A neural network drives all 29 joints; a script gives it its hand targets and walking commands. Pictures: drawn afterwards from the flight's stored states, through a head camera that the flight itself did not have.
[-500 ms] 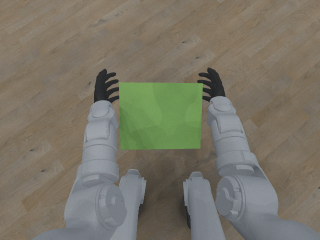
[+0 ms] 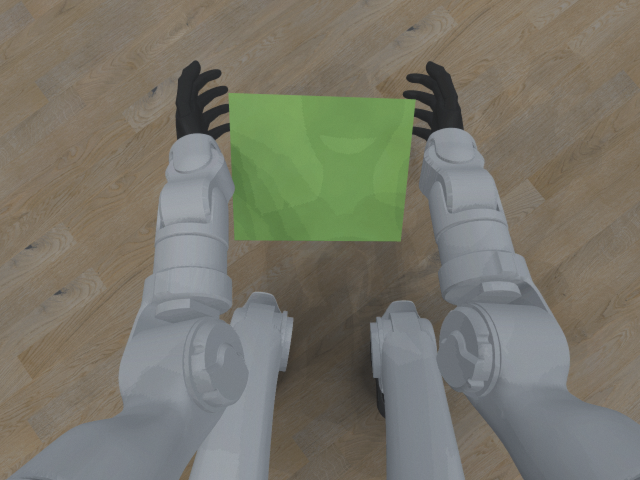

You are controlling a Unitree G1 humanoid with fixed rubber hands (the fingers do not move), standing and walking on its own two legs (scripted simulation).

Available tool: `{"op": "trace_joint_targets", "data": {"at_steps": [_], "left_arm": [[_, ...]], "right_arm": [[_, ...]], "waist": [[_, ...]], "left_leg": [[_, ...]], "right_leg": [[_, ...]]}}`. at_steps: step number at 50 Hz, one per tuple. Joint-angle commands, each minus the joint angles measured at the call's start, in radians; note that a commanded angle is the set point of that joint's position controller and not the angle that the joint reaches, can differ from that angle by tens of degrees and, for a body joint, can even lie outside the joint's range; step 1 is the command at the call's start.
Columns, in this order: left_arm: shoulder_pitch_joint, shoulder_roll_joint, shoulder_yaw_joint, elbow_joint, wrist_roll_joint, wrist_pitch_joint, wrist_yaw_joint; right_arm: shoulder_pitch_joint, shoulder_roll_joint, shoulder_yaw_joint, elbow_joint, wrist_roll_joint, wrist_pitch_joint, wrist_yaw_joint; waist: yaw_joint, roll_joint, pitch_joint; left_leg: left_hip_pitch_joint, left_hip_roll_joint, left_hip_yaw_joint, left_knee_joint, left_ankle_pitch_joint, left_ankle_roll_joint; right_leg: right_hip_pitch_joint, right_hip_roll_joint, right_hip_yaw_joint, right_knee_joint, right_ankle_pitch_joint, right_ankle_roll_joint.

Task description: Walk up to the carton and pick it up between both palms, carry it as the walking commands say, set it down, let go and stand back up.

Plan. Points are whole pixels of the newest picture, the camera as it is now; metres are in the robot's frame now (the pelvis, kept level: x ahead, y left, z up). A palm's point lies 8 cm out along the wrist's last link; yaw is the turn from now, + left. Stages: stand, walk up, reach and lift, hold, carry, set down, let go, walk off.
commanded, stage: set down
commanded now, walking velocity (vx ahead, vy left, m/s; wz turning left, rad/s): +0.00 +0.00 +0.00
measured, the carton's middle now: (315, 159) +0.49 +0.03 -0.19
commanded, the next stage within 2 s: none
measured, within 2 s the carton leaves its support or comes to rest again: neither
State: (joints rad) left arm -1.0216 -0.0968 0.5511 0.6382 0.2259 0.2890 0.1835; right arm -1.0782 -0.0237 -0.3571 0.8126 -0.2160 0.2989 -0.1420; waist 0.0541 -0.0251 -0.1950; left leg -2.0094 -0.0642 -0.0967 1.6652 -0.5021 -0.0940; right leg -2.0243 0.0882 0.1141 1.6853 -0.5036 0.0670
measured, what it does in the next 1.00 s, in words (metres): lowers itself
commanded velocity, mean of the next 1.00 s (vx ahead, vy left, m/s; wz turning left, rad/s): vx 0.00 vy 0.00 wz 0.00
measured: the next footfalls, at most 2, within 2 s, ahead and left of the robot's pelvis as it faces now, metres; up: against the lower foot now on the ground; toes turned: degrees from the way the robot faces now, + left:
none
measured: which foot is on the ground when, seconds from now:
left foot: down 0.00-1.00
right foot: down 0.00-1.00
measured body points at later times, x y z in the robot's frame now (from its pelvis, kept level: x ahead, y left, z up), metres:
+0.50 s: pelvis +0.00 +0.00 -0.05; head +0.33 +0.00 +0.25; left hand +0.51 +0.17 -0.18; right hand +0.54 -0.12 -0.19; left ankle +0.09 +0.15 -0.48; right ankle +0.09 -0.13 -0.48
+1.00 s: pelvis -0.03 +0.00 -0.10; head +0.36 +0.00 +0.11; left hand +0.53 +0.18 -0.27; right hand +0.58 -0.10 -0.28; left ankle +0.09 +0.15 -0.48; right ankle +0.09 -0.13 -0.48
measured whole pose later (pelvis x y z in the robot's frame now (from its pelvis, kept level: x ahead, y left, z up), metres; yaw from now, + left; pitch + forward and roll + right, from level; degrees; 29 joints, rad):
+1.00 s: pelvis -0.03 +0.00 -0.10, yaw +1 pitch +34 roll +2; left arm -1.49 0.12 0.44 0.73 0.03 0.28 0.30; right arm -1.65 -0.27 -0.18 0.94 -0.03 0.30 -0.16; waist 0.06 0.01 0.52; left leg -2.09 -0.10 -0.09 2.06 -0.57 -0.12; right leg -2.10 0.12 0.13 2.09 -0.58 0.10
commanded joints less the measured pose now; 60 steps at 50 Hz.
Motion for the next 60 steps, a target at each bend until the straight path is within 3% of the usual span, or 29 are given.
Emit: {"op": "trace_joint_targets", "data": {"at_steps": [1,8,9,14,15,17,18,19,20,22,23,26,27,29,30,31,32,34,35,41,44,45,46,50,52,53,54,57,60], "left_arm": [[-0.677,-0.778,-0.567,0.058,-0.133,-0.007,-0.365],[-0.698,-0.833,-0.508,0.113,-0.149,0.017,-0.358],[-0.73,-0.782,-0.521,0.073,-0.135,0.014,-0.357],[-0.793,-0.748,-0.566,-0.011,-0.18,-0.009,-0.355],[-0.743,-0.797,-0.538,0.043,-0.145,0.003,-0.354],[-0.775,-0.776,-0.528,0.052,-0.13,0.005,-0.351],[-0.77,-0.751,-0.53,0.034,-0.137,-0.002,-0.356],[-0.67,-0.783,-0.49,0.107,-0.109,0.005,-0.356],[-0.752,-0.752,-0.498,0.035,-0.141,-0.01,-0.359],[-0.718,-0.775,-0.527,0.095,-0.138,0.005,-0.374],[-0.783,-0.762,-0.495,0.075,-0.143,-0.008,-0.366],[-0.808,-0.788,-0.574,0.046,-0.162,-0.009,-0.355],[-0.832,-0.765,-0.564,0.036,-0.173,-0.009,-0.355],[-0.872,-0.693,-0.573,-0.002,-0.2,-0.034,-0.355],[-0.849,-0.737,-0.61,0.033,-0.23,-0.019,-0.362],[-0.872,-0.706,-0.514,0.108,-0.186,-0.013,-0.35],[-0.91,-0.714,-0.56,0.036,-0.203,-0.018,-0.348],[-0.887,-0.74,-0.558,0.072,-0.188,-0.007,-0.354],[-0.892,-0.704,-0.563,0.068,-0.192,-0.005,-0.364],[-1.12,-0.606,-0.651,-0.074,-0.281,-0.024,-0.359],[-1.121,-0.571,-0.644,-0.046,-0.286,-0.012,-0.327],[-1.142,-0.627,-0.693,-0.071,-0.325,-0.018,-0.335],[-1.167,-0.573,-0.658,-0.083,-0.322,-0.033,-0.341],[-1.178,-0.598,-0.655,0.01,-0.344,-0.047,-0.363],[-1.196,-0.571,-0.618,0.05,-0.314,-0.043,-0.36],[-1.199,-0.568,-0.616,0.084,-0.322,-0.041,-0.362],[-1.181,-0.54,-0.592,0.071,-0.303,-0.045,-0.365],[-1.107,-0.557,-0.531,0.143,-0.272,-0.04,-0.368],[-1.102,-0.604,-0.525,0.164,-0.264,-0.042,-0.364]], "right_arm": [[-0.68,0.976,0.441,-0.094,0.156,-0.053,0.295],[-0.763,0.845,0.372,-0.026,0.122,-0.05,0.301],[-0.768,0.891,0.412,-0.058,0.175,-0.043,0.318],[-0.807,0.937,0.451,-0.084,0.19,-0.046,0.299],[-0.788,0.915,0.417,-0.041,0.177,-0.038,0.297],[-0.766,0.9,0.419,-0.019,0.182,-0.047,0.31],[-0.736,0.886,0.377,-0.01,0.156,-0.045,0.315],[-0.714,0.919,0.377,0.019,0.151,-0.041,0.314],[-0.714,0.927,0.38,0.045,0.126,-0.032,0.3],[-0.835,0.843,0.44,-0.088,0.183,-0.065,0.295],[-0.8,0.9,0.385,0.017,0.133,-0.049,0.305],[-0.872,0.836,0.426,-0.059,0.205,-0.068,0.301],[-0.827,0.822,0.431,-0.06,0.211,-0.075,0.303],[-0.865,0.911,0.493,-0.088,0.214,-0.075,0.28],[-0.953,0.795,0.516,-0.17,0.258,-0.086,0.275],[-1.055,0.752,0.494,-0.145,0.232,-0.08,0.27],[-0.954,0.839,0.476,-0.101,0.211,-0.057,0.273],[-1.01,0.813,0.479,-0.136,0.221,-0.063,0.278],[-1.001,0.797,0.494,-0.126,0.234,-0.058,0.282],[-1.073,0.805,0.551,-0.117,0.282,-0.034,0.284],[-1.207,0.781,0.629,-0.163,0.408,-0.03,0.285],[-1.121,0.743,0.618,-0.118,0.353,-0.04,0.279],[-1.102,0.772,0.628,-0.098,0.353,-0.036,0.273],[-0.986,0.738,0.468,0.12,0.273,-0.042,0.294],[-1.05,0.743,0.473,0.086,0.292,-0.046,0.307],[-0.996,0.71,0.419,0.15,0.253,-0.037,0.313],[-0.972,0.725,0.406,0.149,0.247,-0.044,0.319],[-0.998,0.664,0.384,0.165,0.233,-0.045,0.333],[-0.948,0.626,0.361,0.196,0.189,-0.056,0.331]], "waist": [[0.059,-0.017,-0.958],[-0.022,-0.031,-0.957],[0.038,-0.046,-0.967],[0.026,-0.123,-1.105],[0.058,-0.013,-1.055],[0.085,-0.016,-0.986],[-0.007,-0.038,-0.926],[0.056,-0.001,-0.925],[-0.002,-0.143,-0.957],[0.036,-0.008,-0.95],[0.014,-0.139,-0.928],[0.039,0.014,-0.975],[0.004,0.012,-0.938],[0.059,-0.102,-1.044],[0.025,-0.013,-1.113],[0.051,-0.067,-1.034],[0.007,-0.1,-1.04],[0.057,-0.059,-1.058],[0.018,-0.068,-1.094],[0.033,-0.052,-1.344],[0.149,-0.014,-1.472],[0.047,-0.039,-1.437],[0.088,-0.086,-1.386],[-0.037,-0.042,-1.059],[0.03,-0.036,-1.052],[-0.029,-0.005,-0.945],[0.016,-0.007,-0.93],[0.014,-0.005,-0.743],[-0.037,-0.047,-0.628]], "left_leg": [[0.478,-0.105,0.21,-0.092,0.302,0.036],[0.542,-0.101,0.19,-0.059,0.24,0.034],[0.55,-0.098,0.195,-0.047,0.286,0.043],[0.536,-0.098,0.194,0.005,0.37,0.042],[0.522,-0.104,0.227,0.003,0.305,0.03],[0.502,-0.104,0.222,0.013,0.352,0.027],[0.464,-0.095,0.195,0.014,0.317,0.037],[0.476,-0.098,0.225,0.025,0.328,0.034],[0.427,-0.096,0.214,0.05,0.291,0.044],[0.451,-0.091,0.215,0.07,0.364,0.028],[0.372,-0.1,0.198,0.06,0.291,0.05],[0.483,-0.095,0.197,0.067,0.385,0.035],[0.502,-0.086,0.203,0.106,0.411,0.03],[0.361,-0.096,0.225,0.137,0.394,0.039],[0.482,-0.091,0.227,0.134,0.392,0.033],[0.398,-0.082,0.235,0.137,0.274,0.041],[0.403,-0.081,0.232,0.148,0.29,0.04],[0.393,-0.09,0.224,0.149,0.298,0.045],[0.476,-0.075,0.226,0.175,0.359,0.046],[0.589,-0.055,0.257,0.243,0.336,0.036],[0.738,-0.054,0.269,0.256,0.455,0.053],[0.709,-0.04,0.246,0.277,0.514,0.036],[0.59,-0.037,0.256,0.287,0.491,0.042],[0.503,-0.051,0.232,0.28,0.335,0.045],[0.488,-0.045,0.253,0.295,0.29,0.043],[0.419,-0.04,0.268,0.315,0.242,0.035],[0.39,-0.05,0.26,0.306,0.235,0.033],[0.339,-0.046,0.239,0.306,0.221,0.047],[0.296,-0.057,0.219,0.273,0.216,0.039]], "right_leg": [[0.57,0.103,-0.171,-0.112,0.277,-0.029],[0.476,0.088,-0.214,-0.076,0.185,-0.031],[0.457,0.092,-0.206,-0.064,0.224,-0.029],[0.569,0.094,-0.218,0.005,0.335,-0.014],[0.529,0.094,-0.193,-0.01,0.267,-0.026],[0.465,0.091,-0.207,0.005,0.302,-0.018],[0.423,0.103,-0.215,0.005,0.278,-0.023],[0.428,0.093,-0.192,0.003,0.274,-0.021],[0.499,0.093,-0.221,0.008,0.256,-0.007],[0.464,0.08,-0.194,0.035,0.319,-0.016],[0.469,0.083,-0.218,0.044,0.26,-0.012],[0.398,0.09,-0.241,0.094,0.312,-0.021],[0.35,0.089,-0.218,0.078,0.314,-0.026],[0.559,0.076,-0.186,0.1,0.386,-0.024],[0.566,0.085,-0.216,0.115,0.368,-0.021],[0.524,0.059,-0.215,0.105,0.238,-0.016],[0.543,0.076,-0.203,0.105,0.275,-0.027],[0.539,0.072,-0.206,0.146,0.27,-0.023],[0.518,0.071,-0.235,0.159,0.318,-0.015],[0.649,0.048,-0.218,0.21,0.325,-0.02],[0.732,0.041,-0.224,0.26,0.382,-0.022],[0.729,0.038,-0.227,0.271,0.468,-0.03],[0.764,0.029,-0.198,0.283,0.516,-0.026],[0.551,0.039,-0.234,0.279,0.311,-0.024],[0.556,0.024,-0.229,0.281,0.249,-0.014],[0.481,0.028,-0.2,0.262,0.21,-0.038],[0.491,0.02,-0.206,0.28,0.223,-0.031],[0.398,0.02,-0.207,0.281,0.176,-0.016],[0.311,0.023,-0.235,0.264,0.147,-0.026]]}}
